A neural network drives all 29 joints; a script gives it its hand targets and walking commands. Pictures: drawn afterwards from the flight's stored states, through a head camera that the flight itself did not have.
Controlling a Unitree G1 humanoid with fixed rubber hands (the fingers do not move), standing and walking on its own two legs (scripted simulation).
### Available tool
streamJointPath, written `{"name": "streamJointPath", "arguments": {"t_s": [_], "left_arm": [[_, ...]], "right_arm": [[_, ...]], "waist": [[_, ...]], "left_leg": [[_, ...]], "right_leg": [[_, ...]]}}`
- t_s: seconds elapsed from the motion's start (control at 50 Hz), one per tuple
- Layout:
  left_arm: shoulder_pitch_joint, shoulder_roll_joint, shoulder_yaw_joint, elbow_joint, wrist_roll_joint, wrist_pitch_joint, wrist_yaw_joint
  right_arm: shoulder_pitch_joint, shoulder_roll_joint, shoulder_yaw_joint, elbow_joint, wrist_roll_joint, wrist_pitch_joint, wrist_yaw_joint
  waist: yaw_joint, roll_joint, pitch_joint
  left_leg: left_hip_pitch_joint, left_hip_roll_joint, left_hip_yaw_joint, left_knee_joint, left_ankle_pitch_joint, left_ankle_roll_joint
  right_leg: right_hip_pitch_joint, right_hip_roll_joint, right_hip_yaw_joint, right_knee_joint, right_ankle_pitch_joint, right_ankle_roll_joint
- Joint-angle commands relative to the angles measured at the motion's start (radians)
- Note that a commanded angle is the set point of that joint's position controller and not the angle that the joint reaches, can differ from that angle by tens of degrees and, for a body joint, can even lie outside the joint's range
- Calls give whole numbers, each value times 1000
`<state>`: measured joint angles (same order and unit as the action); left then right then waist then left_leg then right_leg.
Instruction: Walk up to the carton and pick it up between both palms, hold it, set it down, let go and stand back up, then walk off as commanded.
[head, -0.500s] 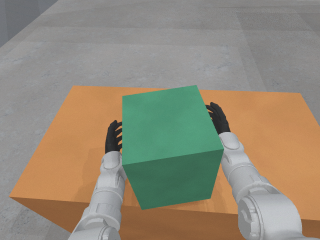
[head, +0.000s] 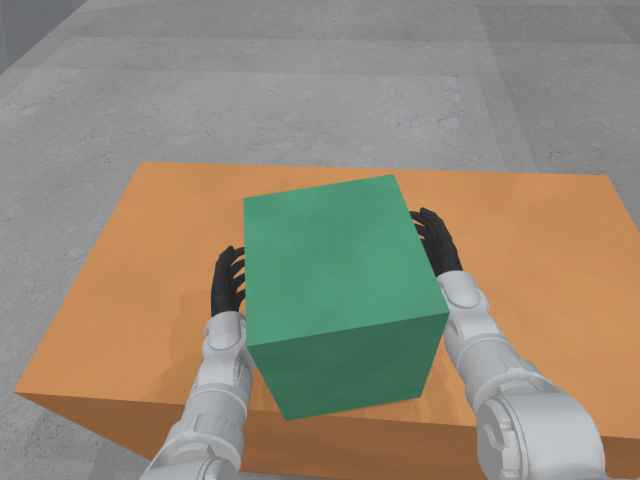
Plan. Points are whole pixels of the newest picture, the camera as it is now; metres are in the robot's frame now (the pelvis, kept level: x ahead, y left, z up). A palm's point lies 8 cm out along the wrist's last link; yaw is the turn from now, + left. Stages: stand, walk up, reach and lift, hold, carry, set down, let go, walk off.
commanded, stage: set down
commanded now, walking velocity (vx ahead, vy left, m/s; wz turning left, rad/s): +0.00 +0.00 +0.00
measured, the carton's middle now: (337, 303) +0.36 +0.00 +0.00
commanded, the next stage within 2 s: none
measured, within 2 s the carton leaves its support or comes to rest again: rests again in 0.02 s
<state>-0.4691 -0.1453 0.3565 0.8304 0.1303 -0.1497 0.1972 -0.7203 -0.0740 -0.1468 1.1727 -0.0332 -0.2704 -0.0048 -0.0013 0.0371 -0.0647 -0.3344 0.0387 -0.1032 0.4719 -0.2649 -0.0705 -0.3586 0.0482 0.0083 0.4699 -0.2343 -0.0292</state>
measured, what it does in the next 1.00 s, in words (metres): stands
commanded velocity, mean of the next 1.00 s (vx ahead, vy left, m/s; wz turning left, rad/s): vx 0.00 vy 0.00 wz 0.00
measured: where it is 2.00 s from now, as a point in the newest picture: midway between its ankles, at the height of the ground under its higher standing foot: outside the picture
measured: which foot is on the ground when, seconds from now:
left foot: down 0.00-1.00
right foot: down 0.00-1.00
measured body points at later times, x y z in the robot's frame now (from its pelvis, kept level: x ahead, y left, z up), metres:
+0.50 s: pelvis +0.00 +0.00 +0.00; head +0.04 -0.01 +0.45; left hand +0.35 +0.14 +0.01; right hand +0.40 -0.15 +0.03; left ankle -0.02 +0.16 -0.74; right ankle +0.00 -0.10 -0.74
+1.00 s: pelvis -0.01 +0.00 -0.01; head +0.07 -0.01 +0.44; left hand +0.37 +0.15 -0.01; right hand +0.41 -0.17 +0.00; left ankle -0.02 +0.16 -0.74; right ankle +0.00 -0.10 -0.74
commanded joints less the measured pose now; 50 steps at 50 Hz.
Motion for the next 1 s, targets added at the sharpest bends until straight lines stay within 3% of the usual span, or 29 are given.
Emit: {"name": "streamJointPath", "arguments": {"t_s": [0.0,0.02,0.06,0.12,0.16,0.18,0.2,0.22,0.24,0.34,0.36,0.4,0.44,0.48,0.52,0.54,0.58,0.6,0.68,0.7,0.72,0.76,0.78,0.82,0.86,0.9,0.94,0.96,0.98], "left_arm": [[-649,-527,-305,-131,188,-88,-99],[-643,-532,-304,-120,184,-94,-104],[-655,-498,-285,-110,193,-102,-103],[-647,-490,-261,-97,194,-108,-107],[-615,-487,-249,-94,210,-113,-105],[-606,-488,-236,-78,216,-110,-110],[-621,-503,-250,-86,209,-110,-115],[-616,-471,-219,-76,218,-112,-112],[-623,-475,-226,-87,216,-115,-112],[-576,-430,-185,-69,237,-114,-114],[-591,-440,-194,-88,230,-118,-115],[-566,-378,-180,-86,238,-123,-102],[-567,-369,-154,-95,249,-119,-90],[-542,-266,-129,-79,225,-122,-68],[-537,-135,-106,-68,201,-128,-38],[-516,-55,-88,-69,180,-129,-11],[-543,7,-103,-75,127,-122,27],[-554,35,-103,-47,102,-116,39],[-556,111,-138,19,8,-116,79],[-555,141,-163,-7,-26,-127,88],[-548,148,-187,-9,-68,-141,91],[-530,172,-191,14,-113,-166,89],[-511,182,-202,-17,-143,-177,88],[-514,210,-211,-9,-184,-189,82],[-500,235,-187,43,-187,-195,79],[-435,228,-181,7,-193,-195,72],[-453,216,-195,34,-196,-198,61],[-392,196,-202,-51,-188,-198,58],[-418,207,-198,4,-191,-196,54]], "right_arm": [[-513,550,105,-170,-145,-91,124],[-539,543,102,-198,-144,-100,119],[-522,540,88,-170,-158,-99,123],[-515,522,62,-158,-175,-104,124],[-498,526,50,-140,-186,-110,123],[-491,537,46,-135,-187,-108,128],[-500,538,24,-137,-201,-109,130],[-490,516,33,-127,-205,-113,133],[-501,496,-1,-135,-217,-118,130],[-468,484,-24,-112,-229,-112,126],[-474,461,-59,-110,-244,-113,122],[-458,425,-46,-111,-226,-120,116],[-471,388,-78,-106,-224,-119,107],[-459,281,-81,-113,-202,-126,85],[-455,147,-75,-102,-148,-129,56],[-463,61,-44,-100,-90,-124,37],[-501,-24,-6,-95,-17,-109,5],[-513,-33,27,-89,35,-100,-5],[-563,-144,151,-73,187,-87,-25],[-569,-208,171,-97,219,-98,-27],[-566,-234,202,-105,259,-103,-22],[-583,-274,219,-183,280,-121,-40],[-571,-310,214,-209,302,-140,-43],[-563,-357,221,-209,337,-141,-45],[-548,-379,237,-184,353,-137,-41],[-503,-401,281,-200,385,-140,-33],[-492,-409,283,-133,386,-136,-22],[-412,-400,308,-152,410,-151,-21],[-433,-408,306,-84,411,-141,-17]], "waist": [[111,-22,-531],[107,-41,-547],[117,-30,-536],[109,-59,-507],[105,-40,-495],[120,-41,-463],[101,-35,-455],[118,-52,-458],[98,-53,-465],[104,-64,-408],[79,-70,-427],[113,-56,-437],[102,-54,-414],[116,-69,-420],[123,-80,-417],[151,-85,-400],[136,-83,-429],[161,-86,-425],[197,-70,-489],[180,-70,-574],[186,-68,-620],[179,-124,-681],[158,-135,-748],[153,-145,-820],[160,-149,-764],[169,-169,-784],[157,-147,-737],[145,-137,-760],[147,-114,-704]], "left_leg": [[90,-23,195,-33,528,-30],[88,-18,189,-32,526,-25],[50,-21,199,-42,484,-26],[74,-20,208,-52,452,-18],[56,-19,211,-49,471,-27],[44,-20,210,-62,434,-19],[38,-19,213,-71,399,-17],[44,-19,213,-70,418,-15],[33,-20,217,-77,387,-16],[0,-26,218,-85,348,-6],[11,-25,218,-86,344,-4],[-6,-27,222,-79,354,-3],[18,-22,219,-80,390,-5],[-2,-22,214,-71,380,1],[-23,-27,220,-55,366,7],[-38,-26,217,-51,370,10],[-77,-27,218,-31,362,7],[-108,-26,208,-20,351,12],[-143,-31,214,21,356,-8],[-114,-32,211,46,417,-21],[-129,-33,210,63,437,-25],[-154,-34,209,80,437,-27],[-148,-35,210,101,498,-33],[-158,-33,213,117,508,-37],[-197,-35,225,109,495,-37],[-164,-30,218,116,542,-32],[-161,-31,217,98,502,-33],[-112,-29,212,112,583,-39],[-132,-32,213,103,538,-41]], "right_leg": [[208,18,-61,-69,505,18],[214,13,-61,-67,538,23],[218,8,-62,-65,487,24],[190,11,-63,-77,452,21],[194,11,-62,-65,479,19],[200,8,-58,-72,429,20],[180,5,-64,-83,402,15],[183,11,-63,-77,401,17],[178,6,-65,-86,380,13],[193,2,-60,-74,367,23],[178,2,-64,-84,352,20],[184,-1,-54,-76,367,23],[175,8,-62,-82,363,18],[177,5,-56,-73,369,22],[178,4,-37,-59,379,32],[181,6,-28,-53,370,34],[182,17,-24,-36,391,34],[199,17,-8,-22,396,37],[191,29,8,15,418,22],[225,39,0,38,498,22],[199,36,8,49,507,22],[200,38,8,78,523,27],[230,43,2,96,607,28],[217,40,9,114,626,24],[218,38,6,118,588,28],[241,43,3,133,642,30],[198,42,-2,118,564,31],[234,50,-2,118,639,22],[197,38,1,108,589,24]]}}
